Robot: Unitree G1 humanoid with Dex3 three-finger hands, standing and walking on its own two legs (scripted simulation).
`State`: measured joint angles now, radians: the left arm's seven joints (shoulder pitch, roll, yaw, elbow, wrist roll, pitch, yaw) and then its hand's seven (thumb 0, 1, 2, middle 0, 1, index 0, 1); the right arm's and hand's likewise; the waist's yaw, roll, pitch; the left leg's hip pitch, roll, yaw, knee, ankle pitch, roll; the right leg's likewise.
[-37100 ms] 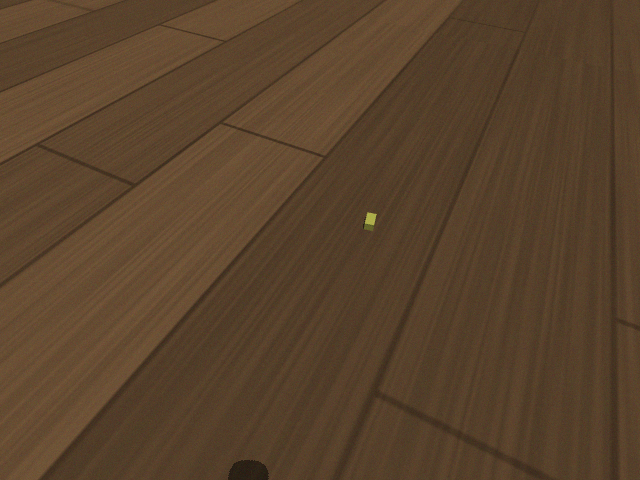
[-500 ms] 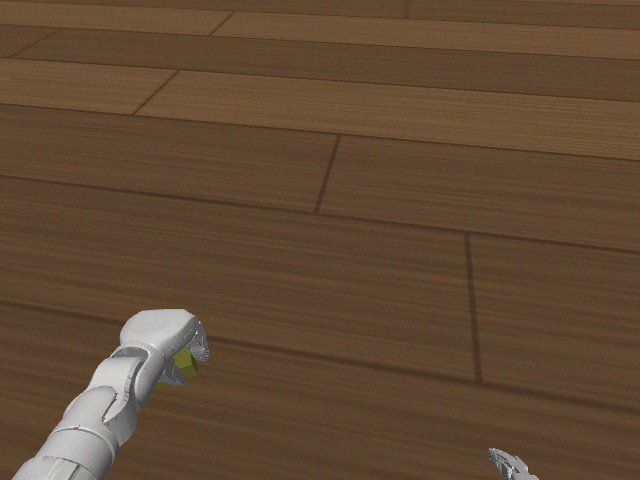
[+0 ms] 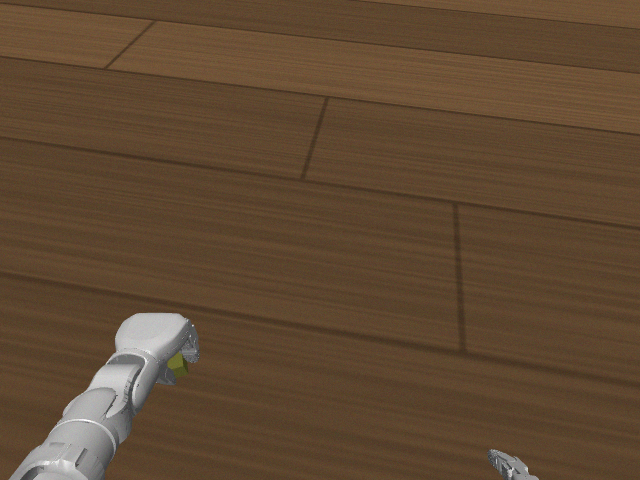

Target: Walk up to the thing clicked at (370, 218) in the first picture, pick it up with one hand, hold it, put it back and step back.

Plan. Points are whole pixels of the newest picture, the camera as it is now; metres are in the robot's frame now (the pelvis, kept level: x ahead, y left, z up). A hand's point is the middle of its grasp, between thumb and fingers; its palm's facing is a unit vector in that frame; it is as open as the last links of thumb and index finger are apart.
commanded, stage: crouch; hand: left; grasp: from above
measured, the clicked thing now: (158, 363) +0.32 +0.24 -0.12
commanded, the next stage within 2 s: lower in 1.68 s
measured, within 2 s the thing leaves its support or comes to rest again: neither
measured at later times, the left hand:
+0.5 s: hand (197, 379) +0.37 +0.24 -0.33, palm faces -0.44 +0.03 -0.90, open 5.4 cm
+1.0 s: hand (208, 395) +0.39 +0.26 -0.50, palm faces -0.45 +0.00 -0.89, open 5.1 cm
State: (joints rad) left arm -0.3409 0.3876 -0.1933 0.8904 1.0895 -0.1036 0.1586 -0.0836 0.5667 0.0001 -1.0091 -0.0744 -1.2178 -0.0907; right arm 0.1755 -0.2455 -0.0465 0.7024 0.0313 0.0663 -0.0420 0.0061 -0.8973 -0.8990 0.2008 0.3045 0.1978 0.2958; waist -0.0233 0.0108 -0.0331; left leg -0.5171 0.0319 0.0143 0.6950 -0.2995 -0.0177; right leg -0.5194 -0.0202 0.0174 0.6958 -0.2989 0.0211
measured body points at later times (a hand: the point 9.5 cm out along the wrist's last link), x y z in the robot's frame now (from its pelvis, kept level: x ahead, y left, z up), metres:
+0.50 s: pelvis -0.04 +0.02 -0.20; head +0.13 +0.02 +0.22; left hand +0.39 +0.24 -0.27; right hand +0.00 -0.26 -0.33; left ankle +0.03 +0.13 -0.72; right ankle +0.03 -0.13 -0.72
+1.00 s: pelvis -0.05 +0.01 -0.33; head +0.18 +0.05 +0.05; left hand +0.41 +0.25 -0.45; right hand +0.03 -0.27 -0.46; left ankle +0.03 +0.13 -0.72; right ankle +0.03 -0.13 -0.72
